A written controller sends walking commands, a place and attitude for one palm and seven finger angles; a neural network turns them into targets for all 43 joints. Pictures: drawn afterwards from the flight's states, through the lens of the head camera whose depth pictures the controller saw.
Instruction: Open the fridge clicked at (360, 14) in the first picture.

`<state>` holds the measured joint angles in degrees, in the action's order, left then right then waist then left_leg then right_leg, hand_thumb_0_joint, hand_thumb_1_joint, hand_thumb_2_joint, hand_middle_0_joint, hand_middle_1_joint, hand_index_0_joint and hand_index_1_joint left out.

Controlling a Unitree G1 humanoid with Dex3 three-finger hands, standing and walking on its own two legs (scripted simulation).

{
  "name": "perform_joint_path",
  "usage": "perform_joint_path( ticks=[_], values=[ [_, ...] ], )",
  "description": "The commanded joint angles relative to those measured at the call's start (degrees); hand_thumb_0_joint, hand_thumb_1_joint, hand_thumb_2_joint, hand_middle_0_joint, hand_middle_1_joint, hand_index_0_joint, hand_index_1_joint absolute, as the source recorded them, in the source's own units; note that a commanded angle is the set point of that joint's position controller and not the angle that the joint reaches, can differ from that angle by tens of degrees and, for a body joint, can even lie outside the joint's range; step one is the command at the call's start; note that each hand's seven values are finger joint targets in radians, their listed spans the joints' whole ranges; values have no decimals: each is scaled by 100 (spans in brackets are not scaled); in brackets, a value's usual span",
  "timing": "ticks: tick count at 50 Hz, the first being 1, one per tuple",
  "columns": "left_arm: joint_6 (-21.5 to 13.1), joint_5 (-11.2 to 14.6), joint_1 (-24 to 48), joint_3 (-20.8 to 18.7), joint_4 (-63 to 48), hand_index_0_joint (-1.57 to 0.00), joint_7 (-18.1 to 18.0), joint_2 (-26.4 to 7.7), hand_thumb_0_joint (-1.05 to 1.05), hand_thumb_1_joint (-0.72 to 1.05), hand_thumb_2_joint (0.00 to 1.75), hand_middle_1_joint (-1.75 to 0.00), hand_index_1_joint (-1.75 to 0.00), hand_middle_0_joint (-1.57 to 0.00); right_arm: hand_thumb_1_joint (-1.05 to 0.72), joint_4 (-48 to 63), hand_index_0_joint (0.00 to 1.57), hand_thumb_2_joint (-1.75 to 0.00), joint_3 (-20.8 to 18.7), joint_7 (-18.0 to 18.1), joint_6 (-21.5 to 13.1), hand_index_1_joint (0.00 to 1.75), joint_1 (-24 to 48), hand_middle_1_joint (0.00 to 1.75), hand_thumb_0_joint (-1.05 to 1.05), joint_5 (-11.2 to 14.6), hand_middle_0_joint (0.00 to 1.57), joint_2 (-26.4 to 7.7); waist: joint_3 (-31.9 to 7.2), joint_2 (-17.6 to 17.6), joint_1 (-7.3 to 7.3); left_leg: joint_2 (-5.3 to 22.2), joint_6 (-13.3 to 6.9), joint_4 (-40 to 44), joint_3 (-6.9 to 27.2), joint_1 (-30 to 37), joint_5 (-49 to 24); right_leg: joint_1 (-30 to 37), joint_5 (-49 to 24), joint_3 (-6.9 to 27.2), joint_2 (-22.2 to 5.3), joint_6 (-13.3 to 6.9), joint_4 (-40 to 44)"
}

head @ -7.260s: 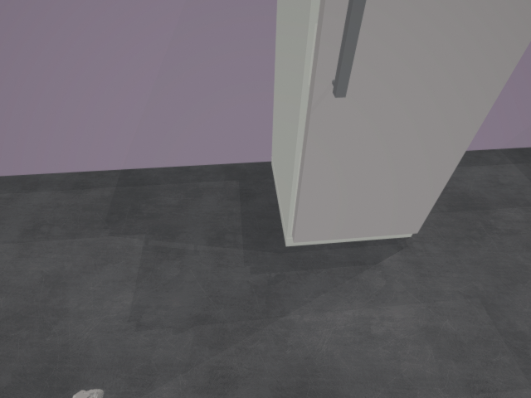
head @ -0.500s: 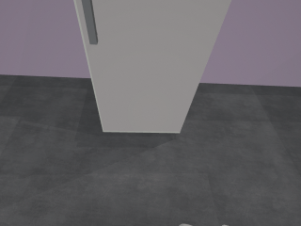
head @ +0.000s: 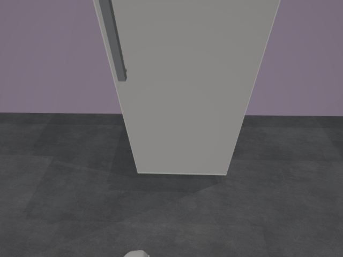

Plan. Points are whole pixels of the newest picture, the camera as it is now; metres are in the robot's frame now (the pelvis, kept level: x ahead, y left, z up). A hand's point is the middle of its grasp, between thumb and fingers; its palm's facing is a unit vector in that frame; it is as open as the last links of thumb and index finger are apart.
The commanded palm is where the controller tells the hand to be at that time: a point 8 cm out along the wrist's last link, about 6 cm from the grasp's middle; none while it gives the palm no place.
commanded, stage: take the last steps up to it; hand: left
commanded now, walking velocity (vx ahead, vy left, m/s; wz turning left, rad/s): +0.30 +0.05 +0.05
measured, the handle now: (112, 20) +0.73 +0.23 +0.25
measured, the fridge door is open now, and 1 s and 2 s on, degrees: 0 0 0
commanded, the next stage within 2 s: come to a stop and stand still in 0.50 s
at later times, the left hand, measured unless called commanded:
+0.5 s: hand (82, 241) +0.20 +0.28 -0.17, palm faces +0.07 -0.98 -0.19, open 7.4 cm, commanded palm none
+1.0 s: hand (99, 212) +0.29 +0.26 -0.18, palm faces +0.05 -0.97 -0.22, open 7.3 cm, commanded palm none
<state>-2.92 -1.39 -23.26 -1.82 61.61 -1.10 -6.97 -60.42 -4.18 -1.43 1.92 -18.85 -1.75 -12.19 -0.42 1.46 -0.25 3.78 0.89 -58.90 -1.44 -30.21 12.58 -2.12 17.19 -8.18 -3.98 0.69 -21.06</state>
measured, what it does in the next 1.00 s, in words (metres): walks ahead: left foot, then right foot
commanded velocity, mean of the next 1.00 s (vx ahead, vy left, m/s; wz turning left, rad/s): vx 0.05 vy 0.02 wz -0.02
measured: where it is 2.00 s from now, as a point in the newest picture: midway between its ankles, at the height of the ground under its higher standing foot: outside the picture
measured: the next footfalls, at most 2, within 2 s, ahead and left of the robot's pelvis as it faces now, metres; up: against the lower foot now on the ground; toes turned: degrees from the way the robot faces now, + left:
left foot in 0.22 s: +0.20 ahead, +0.18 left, +0.00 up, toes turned +10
right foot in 0.68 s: +0.31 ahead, -0.04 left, +0.00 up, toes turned -8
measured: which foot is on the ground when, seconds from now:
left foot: up 0.00-0.20, down 0.22-0.72, up 0.74-1.00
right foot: down 0.00-0.22, up 0.24-0.66, down 0.68-1.00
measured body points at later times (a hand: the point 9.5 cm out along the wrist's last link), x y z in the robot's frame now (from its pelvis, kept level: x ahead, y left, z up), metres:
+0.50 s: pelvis +0.15 +0.09 +0.00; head +0.15 +0.10 +0.45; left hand +0.20 +0.33 -0.16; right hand +0.20 -0.14 -0.15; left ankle +0.16 +0.18 -0.74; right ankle +0.19 -0.03 -0.68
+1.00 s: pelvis +0.21 +0.08 -0.01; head +0.23 +0.08 +0.44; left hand +0.29 +0.31 -0.16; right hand +0.23 -0.15 -0.17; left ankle +0.21 +0.20 -0.73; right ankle +0.27 -0.04 -0.74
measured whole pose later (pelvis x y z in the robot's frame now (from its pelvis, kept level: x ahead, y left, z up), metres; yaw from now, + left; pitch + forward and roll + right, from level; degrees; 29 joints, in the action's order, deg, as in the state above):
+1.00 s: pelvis +0.21 +0.08 -0.01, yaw +0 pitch -2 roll +0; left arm 1.1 -1.6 -7.2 -3.3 58.6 -2.7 -8.7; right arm -60.1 -3.4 1.7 2.4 -13.1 -0.5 -8.8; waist 5.0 -0.1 -0.3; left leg 1.2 2.1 -42.4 -2.7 -17.7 25.3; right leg -18.6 10.5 -7.3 -3.9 -1.1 -30.9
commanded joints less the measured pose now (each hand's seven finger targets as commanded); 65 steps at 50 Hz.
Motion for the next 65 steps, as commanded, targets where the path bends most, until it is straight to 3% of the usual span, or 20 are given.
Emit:
perform_joint_path(
  ticks=[1,7,9,10,11,13,15,17,31,33,35,36,38,45,50,51,53,55,58,65],
  values=[
    [-188,-16,-495,-114,12,-20,-50,-849,0,90,90,-30,-30,-20,-90,580,20,-90,31,-81,-205,30,796,30,0,41,20,22,1019,-992,207,186,68,543,-274,-740,-283,-367,-1092,677,-1324,-560,1233],
    [-124,-54,-538,-179,221,-20,-85,-1018,0,90,90,-30,-30,-20,-90,674,20,-90,80,-132,-344,30,1096,30,0,81,20,79,842,-1196,214,93,-154,2010,-550,540,104,-479,-1588,479,-1434,-544,653],
    [-80,-15,-334,-214,211,-20,-80,-1047,0,90,90,-30,-30,-20,-90,288,20,-90,19,-32,-439,30,-66,30,0,31,20,-196,223,-654,-354,-203,-209,2875,-720,2190,-174,-712,-2157,35,-1078,-357,-893],
    [-55,30,-545,-185,194,-20,-50,-796,0,90,90,-30,-30,-20,-90,33,20,-90,-97,64,-490,30,-983,30,0,-19,20,-711,-577,420,-631,388,-318,3122,-105,3527,-421,-1215,-1372,-242,-662,-152,-2384],
    [-22,104,-832,-125,87,-20,0,-424,0,90,90,-30,-30,-20,-90,-106,20,-90,-234,162,-509,30,-1447,30,0,-8,20,-1321,-1068,1957,-612,1834,-797,3691,2087,4472,-868,-2678,1631,-218,152,63,-4063],
    [10,81,-116,-97,-141,-20,-24,-414,0,90,90,-30,-30,-20,-90,-30,20,-90,-189,261,-465,30,-909,30,0,61,20,-1203,-680,1242,-567,2177,-1148,4439,2397,3466,587,-3300,1440,613,-64,-175,-5436],
    [26,10,298,-157,-117,-20,81,-408,0,90,90,-30,-30,-20,-90,122,20,-90,-8,261,-521,30,-146,30,0,45,20,-485,478,601,-279,1712,-1008,4677,1461,1959,575,-3198,539,684,-435,-160,-5299],
    [115,-29,-12,-153,29,-20,114,-281,0,90,90,-30,-30,-20,-90,141,20,-90,65,279,-614,30,61,30,0,46,20,-144,428,424,-2,1397,-899,4796,806,1367,91,-2593,243,635,-458,-115,-4782],
    [204,-16,1046,-133,-600,-20,90,-340,0,90,90,-30,-30,-20,-90,2,20,-90,34,285,-487,30,-70,30,0,3,20,-312,557,248,36,1260,-975,4146,54,1958,-1341,-1763,-351,273,-49,14,-1423],
    [90,-1,491,-121,-346,-20,19,-510,0,90,90,-30,-30,-20,-90,-93,20,-90,145,306,-491,30,-130,30,0,47,20,-88,205,-282,278,701,-452,3143,-344,1808,-1858,-604,-1972,493,-135,-7,-260],
    [49,65,313,-118,-200,-20,-67,-1080,0,90,90,-30,-30,-20,-90,-135,20,-90,202,282,-431,30,-414,30,0,156,20,179,-214,-753,87,34,12,2773,-504,1228,606,178,-5103,1563,-1499,-683,-472],
    [21,84,415,-160,-201,-20,-92,-1208,0,90,90,-30,-30,-20,-90,-193,20,-90,198,308,-314,30,-518,30,0,157,20,224,-545,-1396,66,-30,105,2425,-486,1403,1482,138,-5589,1750,-1640,-1030,-366],
    [86,62,694,-156,-222,-20,-169,-1112,0,90,90,-30,-30,-20,-90,-207,20,-90,158,357,-200,30,-370,30,0,180,20,174,-476,-1218,79,-11,106,1806,-238,1286,1874,-20,-6149,1666,-1665,-1252,-408],
    [317,-40,1170,-341,-463,-20,-228,-1171,0,90,90,-30,-30,-20,-90,37,20,-90,45,327,30,30,-88,30,0,130,20,223,-316,-826,116,-212,136,1064,-6,1111,1603,-722,-4267,1486,-1619,-1256,-106],
    [409,-20,1515,-354,-617,-20,-175,-1168,0,90,90,-30,-30,-20,-90,65,20,-90,63,262,-35,30,-519,30,0,103,20,185,-235,-1063,-167,-241,66,2790,-241,2132,374,-1677,-1247,1259,-1154,-734,-116],
    [450,19,1487,-318,-639,-20,-148,-1037,0,90,90,-30,-30,-20,-90,50,20,-90,67,257,-80,30,-593,30,0,94,20,71,-160,-628,-189,-117,14,3352,-115,2481,175,-2102,-325,1129,-872,-520,-396],
    [547,70,1416,-249,-770,-20,-103,-577,0,90,90,-30,-30,-20,-90,397,20,-90,-21,275,-131,30,-104,30,0,11,20,-548,507,1555,-103,1394,-655,4956,1861,1095,998,-2271,993,372,218,19,-1880],
    [641,-15,1310,-282,-599,-20,-92,-722,0,90,90,-30,-30,-20,-90,530,20,-90,42,357,-143,30,577,30,0,-3,20,-498,801,1076,86,1288,-784,5245,1720,332,1493,-1926,845,1019,195,-61,-3133],
    [562,-16,717,-208,-324,-20,-39,-639,0,90,90,-30,-30,-20,-90,532,20,-90,110,376,-211,30,822,30,0,49,20,-385,441,539,248,937,-870,4826,965,1244,537,-2160,557,924,145,24,-3337],
    [394,50,436,13,-62,-20,-97,-477,0,90,90,-30,-30,-20,-90,83,20,-90,100,358,-257,30,281,30,0,115,20,-386,-68,368,84,900,-896,4192,860,2366,-1177,-1141,33,655,51,74,-516]
  ],
)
